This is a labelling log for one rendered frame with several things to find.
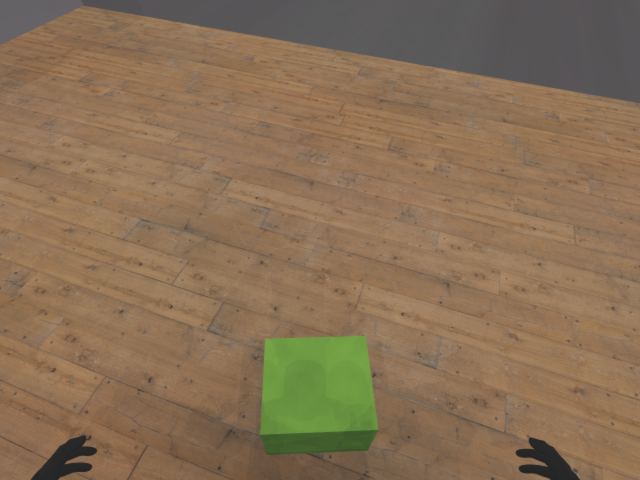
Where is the robot left hand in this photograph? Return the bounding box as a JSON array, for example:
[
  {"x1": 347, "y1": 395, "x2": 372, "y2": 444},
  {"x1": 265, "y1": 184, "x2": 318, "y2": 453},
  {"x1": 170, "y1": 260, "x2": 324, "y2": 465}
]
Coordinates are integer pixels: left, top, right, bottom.
[{"x1": 31, "y1": 435, "x2": 97, "y2": 480}]

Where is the robot right hand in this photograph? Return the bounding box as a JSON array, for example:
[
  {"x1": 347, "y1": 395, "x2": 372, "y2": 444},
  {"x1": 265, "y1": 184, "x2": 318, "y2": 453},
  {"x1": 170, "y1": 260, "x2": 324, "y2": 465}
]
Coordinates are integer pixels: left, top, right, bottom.
[{"x1": 516, "y1": 437, "x2": 580, "y2": 480}]

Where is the carton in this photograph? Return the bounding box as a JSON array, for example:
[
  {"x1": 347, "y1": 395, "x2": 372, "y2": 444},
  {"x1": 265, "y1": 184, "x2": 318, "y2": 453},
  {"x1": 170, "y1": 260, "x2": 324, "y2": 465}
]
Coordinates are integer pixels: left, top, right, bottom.
[{"x1": 260, "y1": 336, "x2": 378, "y2": 455}]

